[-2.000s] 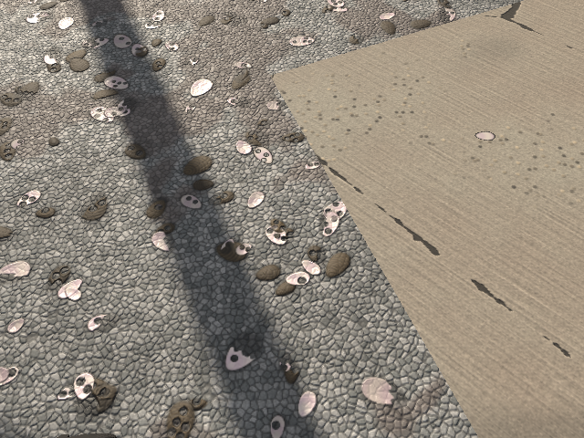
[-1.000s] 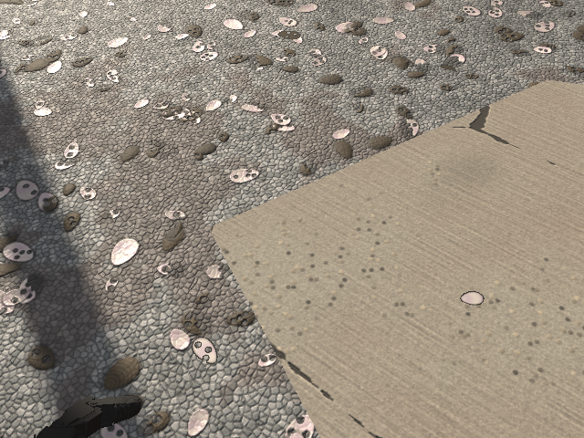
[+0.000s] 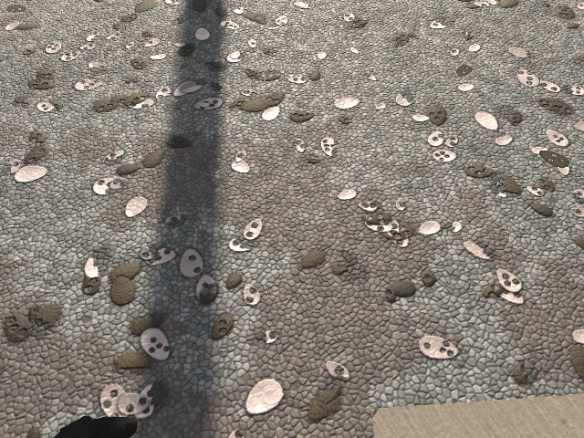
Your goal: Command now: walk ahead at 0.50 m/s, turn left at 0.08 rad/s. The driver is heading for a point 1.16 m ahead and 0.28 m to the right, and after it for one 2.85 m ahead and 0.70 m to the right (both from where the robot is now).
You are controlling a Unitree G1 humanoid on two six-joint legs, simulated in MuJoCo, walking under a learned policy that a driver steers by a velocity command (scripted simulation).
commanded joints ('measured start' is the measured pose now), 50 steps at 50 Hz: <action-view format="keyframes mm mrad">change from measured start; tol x16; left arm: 1 310 159 51 27 -18 8 10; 22 292 207 58 131 -29 60 46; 25 424 8 -10 84 -9 39 42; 45 -59 52 25 -77 -21 80 -12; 50 307 197 110 -13 -26 95 1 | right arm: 1 -28 -135 -18 -108 26 -45 9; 19 -416 -36 6 -209 6 -56 43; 25 59 -269 -76 -98 -24 -54 24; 30 -148 -55 -17 -101 -25 -66 21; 50 -125 -181 -63 3 17 -7 -18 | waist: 1 165 -161 -221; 20 123 -80 45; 23 -19 -76 -108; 25 -21 293 -404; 34 63 62 -5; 46 -3 33 69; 50 211 33 -150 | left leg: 1 -654 40 -51 525 -23 -5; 14 -484 147 88 -143 543 -61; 20 -473 113 76 -288 467 -17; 23 -84 74 112 -338 434 37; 25 530 477 -496 -384 262 246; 27 363 428 -409 -484 111 186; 32 -19 328 -52 -636 396 155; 43 105 325 263 -664 557 115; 47 223 350 311 -514 919 79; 50 62 280 362 -8 1069 8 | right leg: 1 755 -372 638 -250 -297 -220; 7 326 -241 289 -385 78 -197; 18 446 -241 135 -380 167 -144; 23 433 -198 138 -47 444 -76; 24 241 -129 94 251 212 -35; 25 -133 29 63 584 -412 26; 27 -290 -57 163 730 -376 20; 40 -171 -144 77 229 168 50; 46 -180 -99 -6 86 43 -15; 50 382 43 -55 0 -13 -126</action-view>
